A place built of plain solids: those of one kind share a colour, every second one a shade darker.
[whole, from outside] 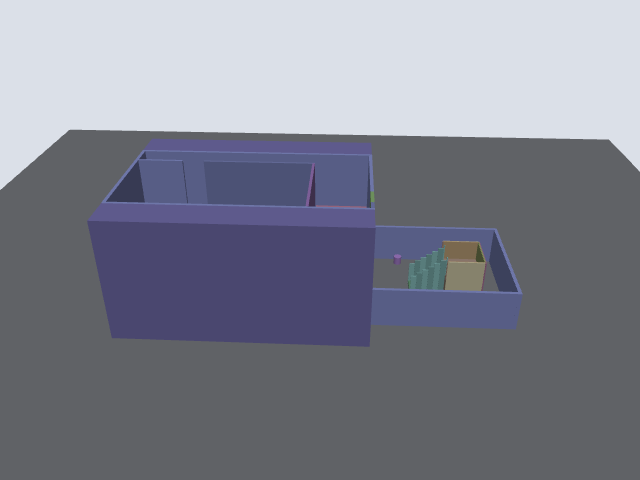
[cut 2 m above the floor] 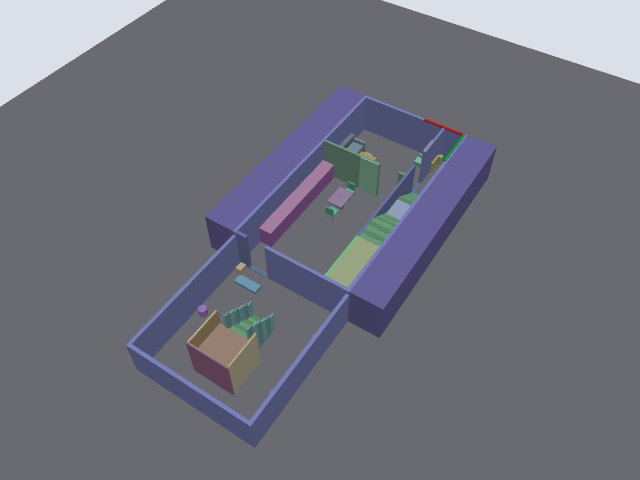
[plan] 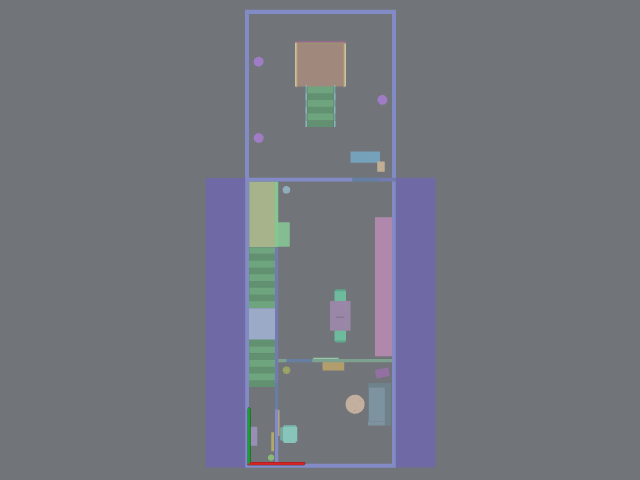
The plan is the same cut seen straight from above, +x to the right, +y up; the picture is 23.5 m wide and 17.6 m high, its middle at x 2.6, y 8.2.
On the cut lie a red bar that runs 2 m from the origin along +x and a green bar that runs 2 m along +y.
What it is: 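A terraced town house, two up and two down, 5.2 m between the party walls, 10.3 m deep; a hall 0.95 m wide; a stair of 17 risers of 170 mm on goings of 248 mm, 0.95 m wide, straight between the party wall and the hall's partition, arriving straight on the upper floor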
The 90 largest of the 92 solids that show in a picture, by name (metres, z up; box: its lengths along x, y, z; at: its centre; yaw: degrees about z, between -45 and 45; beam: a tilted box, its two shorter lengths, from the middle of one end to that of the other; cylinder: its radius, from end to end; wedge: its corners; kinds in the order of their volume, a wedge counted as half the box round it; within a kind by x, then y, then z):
{
 "neighbour_1": {"box": [1.46, 10.62, 5.54], "at": [-0.87, 5.17, 2.72]},
 "neighbour_2": {"box": [1.46, 10.62, 5.54], "at": [6.11, 5.17, 2.72]},
 "wall_1": {"box": [0.15, 10.64, 5.54], "at": [-0.07, 5.17, 2.72]},
 "wall_2": {"box": [0.15, 6.3, 1.85], "at": [-0.07, 13.49, 0.88]},
 "wall_3": {"box": [0.12, 2.0, 5.54], "at": [1.01, 1.0, 2.72]},
 "wall_4": {"box": [0.12, 4.98, 5.54], "at": [1.01, 5.45, 2.72]},
 "wall_5": {"box": [3.94, 0.15, 5.54], "at": [1.82, 10.41, 2.72]},
 "wall_6": {"box": [5.54, 0.15, 5.54], "at": [2.62, -0.07, 2.72]},
 "wall_7": {"box": [5.54, 0.15, 1.85], "at": [2.62, 16.56, 0.88]},
 "wall_8": {"box": [0.66, 0.15, 5.54], "at": [5.06, 10.41, 2.72]},
 "wall_9": {"box": [0.15, 10.64, 5.54], "at": [5.31, 5.17, 2.72]},
 "wall_10": {"box": [0.15, 6.3, 1.85], "at": [5.31, 13.49, 0.88]},
 "tread_1": {"box": [0.95, 0.25, 0.22], "at": [0.47, 2.93, 0.06]},
 "tread_2": {"box": [0.95, 0.25, 0.39], "at": [0.47, 3.18, 0.15]},
 "tread_3": {"box": [0.95, 0.25, 0.56], "at": [0.47, 3.43, 0.23]},
 "tread_4": {"box": [0.95, 0.25, 0.73], "at": [0.47, 3.68, 0.32]},
 "tread_5": {"box": [0.95, 0.25, 0.9], "at": [0.47, 3.93, 0.4]},
 "tread_6": {"box": [0.95, 0.25, 1.07], "at": [0.47, 4.18, 0.49]},
 "tread_7": {"box": [0.95, 0.25, 1.24], "at": [0.47, 4.42, 0.57]},
 "tread_8": {"box": [0.95, 0.25, 1.41], "at": [0.47, 5.83, 0.66]},
 "tread_9": {"box": [0.95, 0.25, 1.58], "at": [0.47, 6.08, 0.74]},
 "tread_10": {"box": [0.95, 0.25, 1.75], "at": [0.47, 6.32, 0.83]},
 "tread_11": {"box": [0.95, 0.25, 1.92], "at": [0.47, 6.57, 0.91]},
 "tread_12": {"box": [0.95, 0.25, 2.09], "at": [0.47, 6.82, 1.0]},
 "tread_13": {"box": [0.95, 0.25, 2.26], "at": [0.47, 7.07, 1.08]},
 "tread_14": {"box": [0.95, 0.25, 2.43], "at": [0.47, 7.32, 1.17]},
 "tread_15": {"box": [0.95, 0.25, 2.6], "at": [0.47, 7.57, 1.25]},
 "tread_16": {"box": [0.95, 0.25, 2.77], "at": [0.47, 7.81, 1.34]},
 "tread_17": {"box": [0.95, 0.25, 0.22], "at": [2.62, 12.46, 0.06]},
 "tread_18": {"box": [0.95, 0.25, 0.39], "at": [2.62, 12.71, 0.15]},
 "tread_19": {"box": [0.95, 0.25, 0.56], "at": [2.62, 12.96, 0.23]},
 "tread_20": {"box": [0.95, 0.25, 0.73], "at": [2.62, 13.21, 0.32]},
 "tread_21": {"box": [0.95, 0.25, 0.9], "at": [2.62, 13.46, 0.4]},
 "tread_22": {"box": [0.95, 0.25, 1.07], "at": [2.62, 13.71, 0.49]},
 "under_landing_1": {"box": [0.95, 2.4, 2.84], "at": [0.47, 9.14, 1.37]},
 "plat_1": {"box": [1.75, 1.6, 1.24], "at": [2.62, 14.63, 0.57]},
 "kitchen_run_units_1": {"box": [0.6, 5.1, 0.91], "at": [4.94, 6.49, 0.41]},
 "bedroom_front_wall_1": {"box": [4.23, 0.12, 2.7], "at": [3.12, 7.88, 4.14]},
 "half_landing_1": {"box": [0.95, 1.15, 1.24], "at": [0.47, 5.13, 0.57]},
 "upper_floor_1": {"box": [5.26, 2.44, 0.1], "at": [2.62, 9.14, 2.84]},
 "kitchen_wall_1": {"box": [0.3, 0.12, 2.84], "at": [1.22, 3.78, 1.37]},
 "kitchen_wall_2": {"box": [2.92, 0.12, 2.84], "at": [3.77, 3.78, 1.37]},
 "partition_low_beyond_1": {"box": [0.12, 2.4, 2.84], "at": [1.01, 9.14, 1.37]},
 "sofa_1": {"box": [0.65, 1.24, 0.37], "at": [4.71, 2.18, 0.24]},
 "sofa_2": {"box": [0.86, 0.16, 0.65], "at": [4.79, 1.48, 0.28]},
 "sofa_3": {"box": [0.86, 0.16, 0.65], "at": [4.79, 2.88, 0.28]},
 "sofa_4": {"box": [0.24, 1.56, 0.83], "at": [5.1, 2.18, 0.36]},
 "shelf_1": {"box": [0.8, 0.3, 1.95], "at": [3.09, 3.57, 0.93]},
 "guard_ground_1": {"box": [0.06, 1.6, 2.14], "at": [1.71, 14.63, 1.02]},
 "guard_ground_2": {"box": [0.06, 1.6, 2.14], "at": [3.52, 14.63, 1.02]},
 "back_wall_over_door_1": {"box": [0.96, 0.15, 2.74], "at": [4.26, 10.41, 4.12]},
 "dresser_1": {"box": [0.42, 0.9, 0.92], "at": [1.28, 8.4, 0.41]},
 "piece_1": {"box": [0.06, 0.25, 1.12], "at": [2.09, 12.46, 0.51]},
 "piece_2": {"box": [0.06, 0.25, 1.29], "at": [2.09, 12.71, 0.6]},
 "piece_3": {"box": [0.06, 0.25, 1.46], "at": [2.09, 12.96, 0.68]},
 "piece_4": {"box": [0.06, 0.25, 1.63], "at": [2.09, 13.21, 0.77]},
 "piece_5": {"box": [0.06, 0.25, 1.8], "at": [2.09, 13.46, 0.85]},
 "piece_6": {"box": [0.06, 0.25, 1.97], "at": [2.09, 13.71, 0.94]},
 "piece_7": {"box": [0.06, 0.25, 1.12], "at": [3.14, 12.46, 0.51]},
 "piece_8": {"box": [0.06, 0.25, 1.29], "at": [3.14, 12.71, 0.6]},
 "piece_9": {"box": [0.06, 0.25, 1.46], "at": [3.14, 12.96, 0.68]},
 "piece_10": {"box": [0.06, 0.25, 1.63], "at": [3.14, 13.21, 0.77]},
 "piece_11": {"box": [0.06, 0.25, 1.8], "at": [3.14, 13.46, 0.85]},
 "piece_12": {"box": [0.06, 0.25, 1.97], "at": [3.14, 13.71, 0.94]},
 "guard_far_ground_1": {"box": [1.87, 0.06, 2.14], "at": [2.62, 15.46, 1.02]},
 "guard_whole_1": {"box": [0.06, 1.6, 0.9], "at": [1.74, 14.63, 1.64]},
 "guard_whole_2": {"box": [0.06, 1.6, 0.9], "at": [3.49, 14.63, 1.64]},
 "kitchen_run_worktop_1": {"box": [0.62, 5.1, 0.04], "at": [4.93, 6.49, 0.88]},
 "plant_pot_1": {"cylinder": 0.18, "from": [0.35, 11.94, 0.0], "to": [0.35, 11.94, 0.38]},
 "plant_pot_2": {"cylinder": 0.18, "from": [0.35, 14.74, 0.0], "to": [0.35, 14.74, 0.38]},
 "plant_pot_3": {"cylinder": 0.18, "from": [4.89, 13.34, 0.0], "to": [4.89, 13.34, 0.38]},
 "shoe_rack_1": {"box": [0.3, 0.7, 0.5], "at": [0.15, 1.0, 0.2]},
 "door_leaf_front_room_1": {"box": [0.05, 0.94, 2.07], "at": [1.09, 1.49, 0.98]},
 "door_leaf_kitchen_1": {"box": [0.93, 0.05, 2.07], "at": [2.82, 3.86, 0.98]},
 "guard_far_whole_1": {"box": [1.75, 0.06, 0.9], "at": [2.62, 15.43, 1.64]},
 "yard_step_1": {"box": [1.09, 0.41, 0.2], "at": [4.26, 11.24, 0.05]},
 "meeting_table_1": {"box": [0.75, 1.1, 0.07], "at": [3.34, 5.42, 0.7]},
 "box_cardboard_1": {"box": [0.5, 0.32, 0.37], "at": [4.89, 3.33, 0.13], "yaw": 11.4},
 "bin_recycle_1": {"box": [0.28, 0.38, 0.55], "at": [4.84, 10.89, 0.23]},
 "radiator_1": {"box": [0.1, 0.7, 0.6], "at": [0.86, 0.8, 0.42]},
 "side_chair_1": {"box": [0.38, 0.08, 0.38], "at": [3.34, 4.48, 0.65]},
 "side_chair_2": {"box": [0.42, 0.42, 0.04], "at": [3.34, 4.72, 0.43]},
 "side_chair_3": {"box": [0.38, 0.08, 0.38], "at": [3.34, 6.36, 0.65]},
 "armchair_shell_1": {"box": [0.54, 0.55, 0.1], "at": [1.5, 1.09, 0.4]},
 "threshold_1": {"box": [0.13, 0.96, 0.07], "at": [1.01, 2.48, -0.01]},
 "threshold_2": {"box": [0.94, 0.13, 0.07], "at": [1.84, 3.78, -0.01]},
 "threshold_3": {"box": [0.94, 0.16, 0.08], "at": [4.26, 10.41, -0.01]},
 "coffee_table_1": {"cylinder": 0.35, "from": [3.89, 2.18, 0.33], "to": [3.89, 2.18, 0.4]},
 "umbrella_stand_1": {"cylinder": 0.12, "from": [0.81, 0.22, 0.0], "to": [0.81, 0.22, 0.5]},
 "bin_waste_1": {"cylinder": 0.14, "from": [1.37, 10.04, 0.0], "to": [1.37, 10.04, 0.31]}
}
